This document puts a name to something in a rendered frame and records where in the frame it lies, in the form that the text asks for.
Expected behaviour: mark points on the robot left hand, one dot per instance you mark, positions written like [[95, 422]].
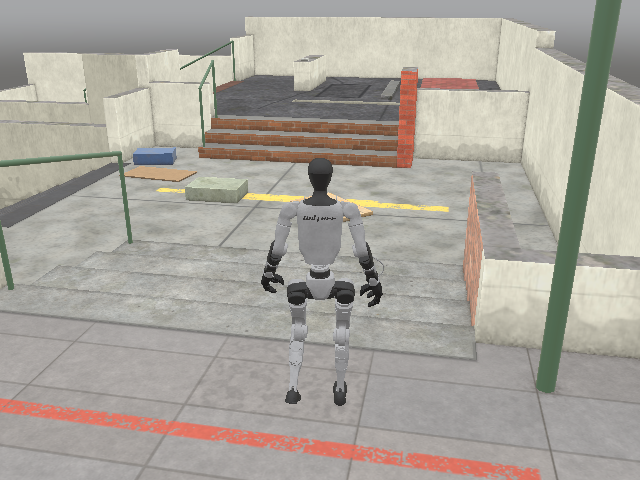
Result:
[[265, 282]]

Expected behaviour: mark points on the robot right hand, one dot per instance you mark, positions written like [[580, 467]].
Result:
[[376, 290]]

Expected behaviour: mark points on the robot right thigh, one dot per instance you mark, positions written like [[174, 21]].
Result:
[[344, 293]]

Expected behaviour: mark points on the left robot upper arm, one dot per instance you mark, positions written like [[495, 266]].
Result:
[[288, 211]]

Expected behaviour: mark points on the robot right forearm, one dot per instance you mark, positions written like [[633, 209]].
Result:
[[369, 268]]

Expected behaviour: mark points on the right robot upper arm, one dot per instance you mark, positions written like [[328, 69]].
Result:
[[351, 211]]

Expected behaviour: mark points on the right robot shin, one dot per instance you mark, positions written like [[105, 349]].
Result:
[[341, 361]]

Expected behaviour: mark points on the robot left forearm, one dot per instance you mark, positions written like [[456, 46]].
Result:
[[271, 263]]

